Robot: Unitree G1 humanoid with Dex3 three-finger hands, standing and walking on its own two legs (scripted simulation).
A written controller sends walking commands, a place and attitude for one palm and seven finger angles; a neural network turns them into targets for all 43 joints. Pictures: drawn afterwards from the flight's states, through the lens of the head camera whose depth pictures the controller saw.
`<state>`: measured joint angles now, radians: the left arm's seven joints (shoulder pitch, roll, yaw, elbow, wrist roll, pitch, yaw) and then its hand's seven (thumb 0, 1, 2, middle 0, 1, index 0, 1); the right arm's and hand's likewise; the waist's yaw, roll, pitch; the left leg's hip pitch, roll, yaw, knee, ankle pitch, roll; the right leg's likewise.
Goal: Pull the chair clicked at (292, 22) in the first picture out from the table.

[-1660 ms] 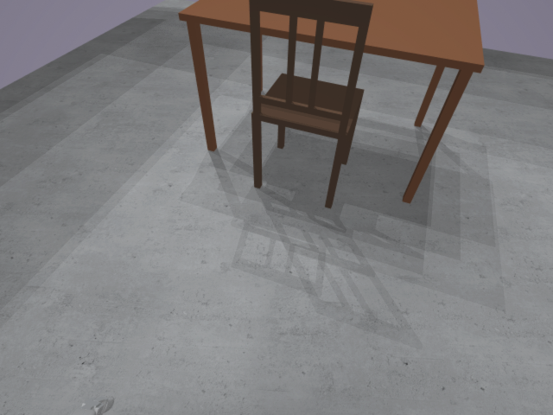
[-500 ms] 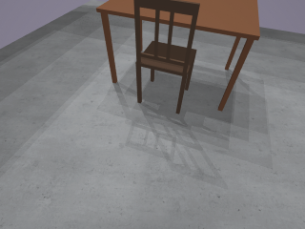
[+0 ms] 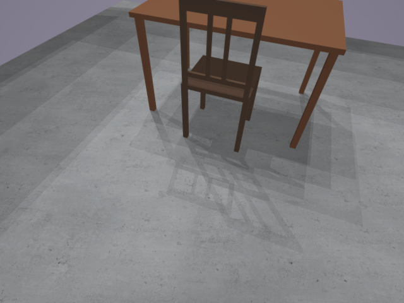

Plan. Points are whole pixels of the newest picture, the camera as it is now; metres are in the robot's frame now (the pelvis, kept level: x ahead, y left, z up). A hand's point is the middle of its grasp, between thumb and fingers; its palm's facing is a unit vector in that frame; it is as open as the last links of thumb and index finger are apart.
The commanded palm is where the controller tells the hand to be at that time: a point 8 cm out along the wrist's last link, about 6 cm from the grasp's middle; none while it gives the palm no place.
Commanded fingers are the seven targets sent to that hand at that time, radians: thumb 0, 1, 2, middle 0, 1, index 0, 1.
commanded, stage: walk to a spot facing it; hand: left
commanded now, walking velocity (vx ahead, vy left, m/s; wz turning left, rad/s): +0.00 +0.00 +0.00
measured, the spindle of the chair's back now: (209, 47) +1.27 +0.04 -0.09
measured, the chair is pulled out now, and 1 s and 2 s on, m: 0.00 0.00 0.00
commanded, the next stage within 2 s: turn to face it in 1.28 s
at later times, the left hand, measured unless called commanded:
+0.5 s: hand out of the picture +0.01 +0.25 -0.21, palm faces +0.17 -0.97 -0.17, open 7.4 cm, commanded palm none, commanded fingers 0.00 0.90 0.90 -0.20 -0.30 -0.20 -0.30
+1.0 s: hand (109, 211) +0.38 +0.30 -0.19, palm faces +0.22 -0.96 -0.15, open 7.4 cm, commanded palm none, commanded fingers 0.00 0.90 0.90 -0.20 -0.30 -0.20 -0.30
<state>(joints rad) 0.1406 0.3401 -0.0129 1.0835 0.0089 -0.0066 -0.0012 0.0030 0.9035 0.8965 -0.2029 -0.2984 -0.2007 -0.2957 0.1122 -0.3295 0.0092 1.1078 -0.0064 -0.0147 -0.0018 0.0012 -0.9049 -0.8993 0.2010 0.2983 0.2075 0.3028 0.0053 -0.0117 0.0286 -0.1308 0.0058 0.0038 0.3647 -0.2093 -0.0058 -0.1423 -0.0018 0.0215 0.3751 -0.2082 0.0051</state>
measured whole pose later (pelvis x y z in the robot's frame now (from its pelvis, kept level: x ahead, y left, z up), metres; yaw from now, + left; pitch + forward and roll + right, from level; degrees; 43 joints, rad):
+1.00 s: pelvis +0.30 +0.11 -0.03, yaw +16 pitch +0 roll +0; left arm 0.09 0.16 0.03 0.97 0.02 -0.06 -0.02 0.00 0.91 0.90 -0.20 -0.30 -0.20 -0.30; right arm 0.50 -0.11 -0.03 1.16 -0.01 -0.07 -0.03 0.00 -0.90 -0.90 0.20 0.30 0.21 0.30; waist -0.06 0.00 0.06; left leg 0.11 -0.03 -0.01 0.48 -0.52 0.05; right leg -0.45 -0.04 -0.13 0.59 -0.14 -0.04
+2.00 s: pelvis +0.56 +0.21 -0.02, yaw +7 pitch -1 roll +1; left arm 0.18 0.19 0.07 0.91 0.02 0.01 0.01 0.00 0.91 0.90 -0.20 -0.30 -0.20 -0.29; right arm 0.20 -0.24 -0.07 0.99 -0.01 0.05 -0.02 0.00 -0.91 -0.90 0.20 0.30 0.20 0.30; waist 0.00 0.06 0.09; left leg -0.40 0.15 0.16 1.02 -0.52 -0.06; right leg -0.35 -0.02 -0.10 0.65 -0.30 -0.05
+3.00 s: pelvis +0.58 +0.22 +0.00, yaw -17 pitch +0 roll +0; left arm 0.26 0.17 0.04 1.00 0.02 -0.02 0.00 0.00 0.92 0.90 -0.20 -0.30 -0.20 -0.30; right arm 0.28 -0.21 -0.05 1.03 -0.03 0.03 0.01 0.00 -0.91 -0.90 0.20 0.30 0.20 0.30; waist -0.02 0.03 0.02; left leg -0.46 0.11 0.08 0.95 -0.37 -0.05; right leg -0.13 0.02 -0.06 0.41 -0.28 -0.05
